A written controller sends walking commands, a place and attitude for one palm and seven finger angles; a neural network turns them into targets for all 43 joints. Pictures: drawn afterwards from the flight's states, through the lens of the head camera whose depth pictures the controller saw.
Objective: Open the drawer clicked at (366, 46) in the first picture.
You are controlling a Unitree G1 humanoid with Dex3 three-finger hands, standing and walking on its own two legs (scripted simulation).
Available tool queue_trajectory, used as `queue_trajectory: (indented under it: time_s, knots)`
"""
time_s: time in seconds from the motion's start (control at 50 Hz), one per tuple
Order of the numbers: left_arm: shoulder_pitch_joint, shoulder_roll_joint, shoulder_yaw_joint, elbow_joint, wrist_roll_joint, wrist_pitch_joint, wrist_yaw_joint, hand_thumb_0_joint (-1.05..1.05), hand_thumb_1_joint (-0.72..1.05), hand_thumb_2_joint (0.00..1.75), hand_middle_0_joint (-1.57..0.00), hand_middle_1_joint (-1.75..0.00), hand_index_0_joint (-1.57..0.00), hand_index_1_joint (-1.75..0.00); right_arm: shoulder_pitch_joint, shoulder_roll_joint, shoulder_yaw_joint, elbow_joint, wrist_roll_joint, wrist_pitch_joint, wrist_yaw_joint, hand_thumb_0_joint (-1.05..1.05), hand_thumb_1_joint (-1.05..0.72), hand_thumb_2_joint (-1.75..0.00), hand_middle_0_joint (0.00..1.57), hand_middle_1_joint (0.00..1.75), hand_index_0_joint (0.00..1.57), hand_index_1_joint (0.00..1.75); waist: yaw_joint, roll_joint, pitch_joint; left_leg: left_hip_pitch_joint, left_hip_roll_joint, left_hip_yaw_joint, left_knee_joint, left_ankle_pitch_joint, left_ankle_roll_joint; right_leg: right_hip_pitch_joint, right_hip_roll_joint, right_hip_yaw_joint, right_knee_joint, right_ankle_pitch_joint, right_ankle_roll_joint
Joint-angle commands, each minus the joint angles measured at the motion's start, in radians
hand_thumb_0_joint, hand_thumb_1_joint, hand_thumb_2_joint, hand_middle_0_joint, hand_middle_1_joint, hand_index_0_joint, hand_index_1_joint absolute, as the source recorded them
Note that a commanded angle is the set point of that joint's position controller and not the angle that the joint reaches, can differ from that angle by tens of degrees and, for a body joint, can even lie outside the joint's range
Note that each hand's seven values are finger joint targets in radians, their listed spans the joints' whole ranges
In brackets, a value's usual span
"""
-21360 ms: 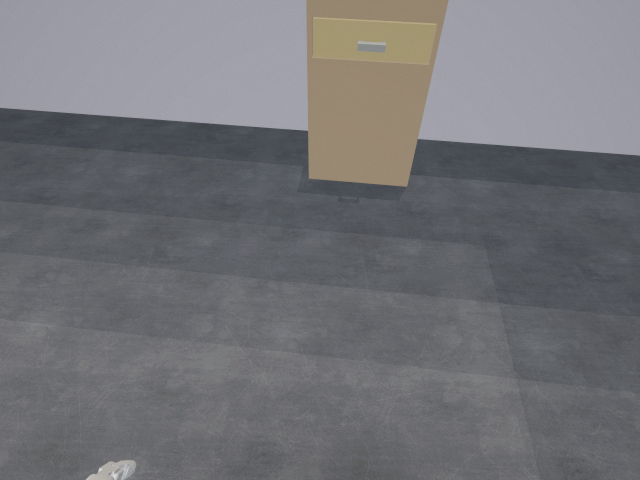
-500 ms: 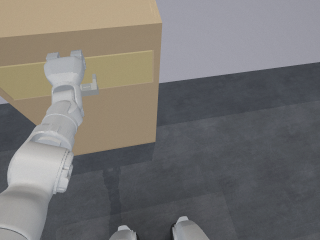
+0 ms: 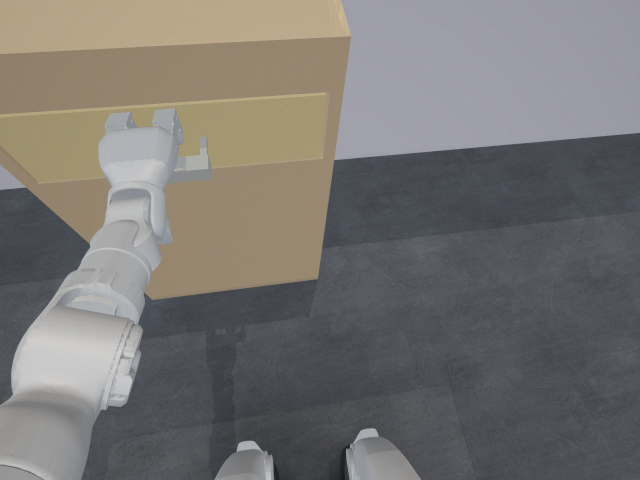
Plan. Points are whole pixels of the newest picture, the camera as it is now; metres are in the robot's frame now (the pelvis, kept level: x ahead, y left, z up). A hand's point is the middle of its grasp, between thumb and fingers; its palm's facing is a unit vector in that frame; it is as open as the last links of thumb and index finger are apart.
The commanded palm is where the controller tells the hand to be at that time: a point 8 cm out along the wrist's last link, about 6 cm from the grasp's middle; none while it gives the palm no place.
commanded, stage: lower the fingers behind the handle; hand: left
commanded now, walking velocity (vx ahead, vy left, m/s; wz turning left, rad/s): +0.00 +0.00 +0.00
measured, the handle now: (173, 157) +0.57 +0.17 -0.03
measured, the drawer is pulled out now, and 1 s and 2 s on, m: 0.00 0.00 0.00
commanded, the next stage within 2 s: lift the fingers back up to retry in 1.32 s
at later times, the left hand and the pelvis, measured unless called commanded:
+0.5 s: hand (167, 183) +0.51 +0.17 -0.02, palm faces -0.03 +0.01 -1.00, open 13.8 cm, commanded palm +0.50 +0.17 +0.02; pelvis -0.01 +0.00 -0.02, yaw +0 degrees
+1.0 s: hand (169, 182) +0.52 +0.17 -0.02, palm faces -0.02 +0.04 -1.00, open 13.8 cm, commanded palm +0.50 +0.17 -0.01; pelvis -0.05 -0.01 -0.05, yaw -1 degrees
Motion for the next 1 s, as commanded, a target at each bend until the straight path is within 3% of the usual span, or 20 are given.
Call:
queue_trajectory:
  time_s: [0.0, 0.02, 0.06, 0.08, 0.16, 0.24, 0.32, 0.38, 0.4, 0.48, 0.54, 0.56, 0.64, 0.7, 0.72, 0.76, 0.82, 0.84, 0.88, 0.98]
  knots:
    - [-0.527, 0.157, 0.000, -0.185, -0.013, 0.037, 0.027, 0.00, -0.50, 0.30, -0.30, -1.20, -0.30, -1.20, 0.195, -0.162, -0.052, -0.022, 0.004, -0.006, -0.010, 0.00, -0.90, -0.90, 0.20, 0.30, 0.20, 0.30, -0.056, 0.098, -0.533, 0.468, -0.016, -0.024, -0.056, 0.553, -0.004, 0.186, 0.048, -0.026, -0.071, 0.383, -0.032]
    - [-0.522, 0.167, 0.005, -0.177, -0.014, 0.039, 0.016, 0.00, -0.50, 0.30, -0.30, -1.20, -0.30, -1.20, 0.195, -0.165, -0.048, -0.020, 0.003, -0.004, -0.010, 0.00, -0.90, -0.90, 0.20, 0.30, 0.20, 0.30, -0.052, 0.107, -0.527, 0.464, -0.016, -0.025, -0.058, 0.560, -0.005, 0.190, 0.048, -0.027, -0.066, 0.389, -0.034]
    - [-0.459, 0.161, 0.002, -0.110, -0.018, 0.054, -0.001, 0.00, -0.50, 0.30, -0.30, -1.20, -0.30, -1.20, 0.189, -0.167, -0.040, -0.025, 0.007, 0.002, -0.013, 0.00, -0.90, -0.90, 0.20, 0.30, 0.20, 0.30, -0.051, 0.061, -0.470, 0.411, -0.018, -0.018, -0.064, 0.519, 0.002, 0.195, 0.048, -0.026, -0.072, 0.381, -0.032]
    - [-0.449, 0.190, 0.022, -0.096, -0.017, 0.055, -0.006, 0.00, -0.50, 0.30, -0.30, -1.20, -0.30, -1.20, 0.187, -0.170, -0.036, -0.027, 0.008, 0.004, -0.016, 0.00, -0.90, -0.90, 0.20, 0.30, 0.20, 0.30, -0.047, 0.027, -0.451, 0.373, -0.020, -0.015, -0.066, 0.493, 0.006, 0.210, 0.047, -0.024, -0.068, 0.382, -0.031]
    - [-0.374, 0.230, 0.060, -0.110, -0.018, 0.027, -0.026, 0.00, -0.50, 0.30, -0.30, -1.20, -0.30, -1.20, 0.179, -0.168, -0.029, -0.051, 0.005, 0.005, -0.017, 0.00, -0.90, -0.90, 0.20, 0.30, 0.20, 0.30, -0.016, 0.018, -0.480, 0.314, -0.026, 0.002, -0.053, 0.488, 0.013, 0.265, 0.041, -0.009, -0.042, 0.435, -0.031]
    - [-0.352, 0.165, 0.012, -0.083, -0.002, 0.006, -0.023, 0.00, -0.50, 0.30, -0.30, -1.20, -0.30, -1.20, 0.178, -0.162, -0.033, -0.053, 0.006, -0.006, -0.019, 0.00, -0.90, -0.90, 0.20, 0.30, 0.20, 0.30, -0.039, -0.029, -0.400, 0.245, -0.024, 0.007, -0.040, 0.421, 0.017, 0.215, 0.039, -0.010, -0.038, 0.391, -0.029]
    - [-0.456, 0.233, 0.062, -0.180, -0.009, -0.048, -0.006, 0.00, -0.50, 0.30, -0.30, -1.20, -0.30, -1.20, 0.187, -0.164, -0.041, -0.048, 0.000, -0.021, -0.022, 0.00, -0.90, -0.90, 0.20, 0.30, 0.20, 0.30, -0.045, 0.003, -0.484, 0.248, -0.026, -0.004, -0.006, 0.401, 0.019, 0.196, 0.035, 0.002, -0.007, 0.370, -0.030]
    - [-0.420, 0.199, 0.037, -0.102, 0.001, -0.024, 0.019, 0.00, -0.50, 0.30, -0.30, -1.20, -0.30, -1.20, 0.189, -0.161, -0.039, -0.035, -0.002, -0.025, -0.019, 0.00, -0.90, -0.90, 0.20, 0.30, 0.20, 0.30, -0.056, 0.006, -0.458, 0.223, -0.026, -0.002, 0.008, 0.381, 0.018, 0.155, 0.035, -0.005, 0.002, 0.341, -0.029]
    - [-0.410, 0.219, 0.053, -0.094, 0.004, -0.015, 0.024, 0.00, -0.50, 0.30, -0.30, -1.20, -0.30, -1.20, 0.193, -0.165, -0.038, -0.034, 0.000, -0.025, -0.017, 0.00, -0.90, -0.90, 0.20, 0.30, 0.20, 0.30, -0.047, 0.016, -0.464, 0.216, -0.026, -0.001, 0.011, 0.378, 0.016, 0.148, 0.035, -0.005, 0.008, 0.332, -0.030]
    - [-0.441, 0.210, 0.033, -0.040, 0.010, 0.032, 0.040, 0.00, -0.50, 0.30, -0.30, -1.20, -0.30, -1.20, 0.189, -0.170, -0.032, -0.029, -0.001, -0.022, -0.013, 0.00, -0.90, -0.90, 0.20, 0.30, 0.20, 0.30, -0.065, 0.015, -0.448, 0.192, -0.027, -0.004, 0.023, 0.352, 0.016, 0.112, 0.036, -0.012, 0.015, 0.299, -0.031]
    - [-0.495, 0.240, 0.032, -0.021, 0.007, 0.060, 0.028, 0.00, -0.50, 0.30, -0.30, -1.20, -0.30, -1.20, 0.189, -0.176, -0.025, -0.034, 0.003, -0.022, -0.017, 0.00, -0.90, -0.90, 0.20, 0.30, 0.20, 0.30, -0.077, 0.024, -0.456, 0.157, -0.029, -0.004, 0.030, 0.313, 0.019, 0.110, 0.034, -0.010, 0.027, 0.272, -0.030]
    - [-0.489, 0.224, 0.023, -0.011, 0.001, 0.070, 0.020, 0.00, -0.50, 0.30, -0.30, -1.20, -0.30, -1.20, 0.191, -0.175, -0.025, -0.041, 0.005, -0.021, -0.016, 0.00, -0.90, -0.90, 0.20, 0.30, 0.20, 0.30, -0.079, 0.014, -0.462, 0.154, -0.030, -0.004, 0.030, 0.303, 0.020, 0.111, 0.035, -0.011, 0.027, 0.265, -0.029]
    - [-0.480, 0.237, 0.012, 0.039, -0.009, 0.085, -0.024, 0.00, -0.50, 0.30, -0.30, -1.20, -0.30, -1.20, 0.185, -0.182, -0.014, -0.048, 0.009, -0.021, -0.024, 0.00, -0.90, -0.90, 0.20, 0.30, 0.20, 0.30, -0.095, -0.008, -0.421, 0.099, -0.029, 0.000, 0.044, 0.260, 0.027, 0.096, 0.032, -0.008, 0.032, 0.242, -0.025]
    - [-0.463, 0.237, 0.003, 0.054, -0.013, 0.080, -0.057, 0.00, -0.50, 0.30, -0.30, -1.20, -0.30, -1.20, 0.189, -0.184, -0.008, -0.063, 0.015, -0.025, -0.027, 0.00, -0.90, -0.90, 0.20, 0.30, 0.20, 0.30, -0.092, -0.017, -0.406, 0.052, -0.030, 0.002, 0.051, 0.213, 0.029, 0.085, 0.032, -0.008, 0.043, 0.206, -0.025]
    - [-0.481, 0.237, 0.003, 0.041, -0.012, 0.071, -0.067, 0.00, -0.50, 0.30, -0.30, -1.20, -0.30, -1.20, 0.190, -0.184, -0.011, -0.062, 0.015, -0.026, -0.028, 0.00, -0.90, -0.90, 0.20, 0.30, 0.20, 0.30, -0.102, -0.017, -0.411, 0.060, -0.027, 0.001, 0.057, 0.216, 0.031, 0.073, 0.033, -0.008, 0.048, 0.208, -0.025]
    - [-0.444, 0.255, 0.012, 0.038, -0.009, 0.057, -0.082, 0.00, -0.50, 0.30, -0.30, -1.20, -0.30, -1.20, 0.190, -0.184, -0.007, -0.074, 0.017, -0.028, -0.030, 0.00, -0.90, -0.90, 0.20, 0.30, 0.20, 0.30, -0.085, -0.006, -0.416, 0.030, -0.028, 0.003, 0.069, 0.188, 0.031, 0.065, 0.032, -0.007, 0.061, 0.182, -0.026]
    - [-0.452, 0.244, 0.002, 0.050, -0.012, 0.038, -0.099, 0.00, -0.50, 0.30, -0.30, -1.20, -0.30, -1.20, 0.192, -0.184, -0.006, -0.078, 0.020, -0.034, -0.034, 0.00, -0.90, -0.90, 0.20, 0.30, 0.20, 0.30, -0.105, -0.037, -0.372, -0.007, -0.023, -0.002, 0.083, 0.144, 0.033, 0.015, 0.031, -0.010, 0.071, 0.136, -0.025]
    - [-0.452, 0.243, -0.007, 0.039, -0.010, 0.027, -0.100, 0.00, -0.50, 0.30, -0.30, -1.20, -0.30, -1.20, 0.190, -0.183, -0.003, -0.083, 0.018, -0.041, -0.036, 0.00, -0.90, -0.90, 0.20, 0.30, 0.20, 0.30, -0.099, -0.017, -0.375, -0.025, -0.026, -0.001, 0.091, 0.129, 0.033, 0.007, 0.029, -0.010, 0.079, 0.121, -0.024]
    - [-0.443, 0.257, 0.002, 0.060, -0.017, 0.026, -0.101, 0.00, -0.50, 0.30, -0.30, -1.20, -0.30, -1.20, 0.186, -0.189, 0.001, -0.085, 0.020, -0.045, -0.036, 0.00, -0.90, -0.90, 0.20, 0.30, 0.20, 0.30, -0.104, -0.036, -0.353, -0.064, -0.024, 0.000, 0.102, 0.090, 0.035, -0.017, 0.029, -0.009, 0.085, 0.083, -0.024]
    - [-0.483, 0.304, 0.020, 0.034, -0.011, 0.025, -0.098, 0.00, -0.50, 0.30, -0.30, -1.20, -0.30, -1.20, 0.198, -0.190, 0.004, -0.093, 0.025, -0.052, -0.037, 0.00, -0.90, -0.90, 0.20, 0.30, 0.20, 0.30, -0.094, 0.003, -0.409, -0.079, -0.024, -0.008, 0.117, 0.064, 0.034, -0.031, 0.028, -0.009, 0.112, 0.047, -0.027]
